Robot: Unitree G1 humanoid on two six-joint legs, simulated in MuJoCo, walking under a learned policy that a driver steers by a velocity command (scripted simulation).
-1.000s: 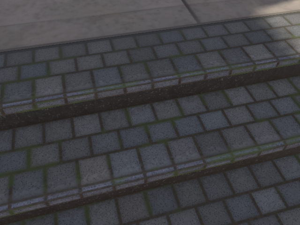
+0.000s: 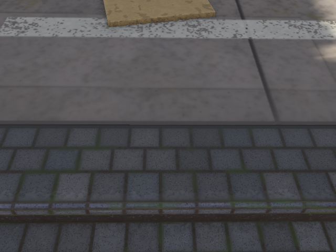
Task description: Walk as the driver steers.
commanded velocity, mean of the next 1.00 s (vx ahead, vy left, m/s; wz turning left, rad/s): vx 0.01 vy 0.00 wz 0.11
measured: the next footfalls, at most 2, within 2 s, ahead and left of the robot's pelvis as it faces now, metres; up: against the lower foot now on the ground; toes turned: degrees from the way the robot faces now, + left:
left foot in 0.02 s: +0.09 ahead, +0.12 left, +0.00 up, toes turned +6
right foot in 0.60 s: +0.11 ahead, -0.13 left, +0.00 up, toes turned +14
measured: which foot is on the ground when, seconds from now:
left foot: up 0.00-0.00, down 0.02-0.62, up 0.64-1.00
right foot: down 0.00-0.04, up 0.06-0.58, down 0.60-1.00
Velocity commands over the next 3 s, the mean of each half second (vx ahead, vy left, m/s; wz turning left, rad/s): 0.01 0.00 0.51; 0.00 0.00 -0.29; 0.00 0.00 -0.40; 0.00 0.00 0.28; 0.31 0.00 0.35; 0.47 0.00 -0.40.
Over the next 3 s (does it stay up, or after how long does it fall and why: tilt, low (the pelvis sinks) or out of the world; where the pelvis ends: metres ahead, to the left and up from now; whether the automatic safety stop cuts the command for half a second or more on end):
stays up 0.40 0.02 0.15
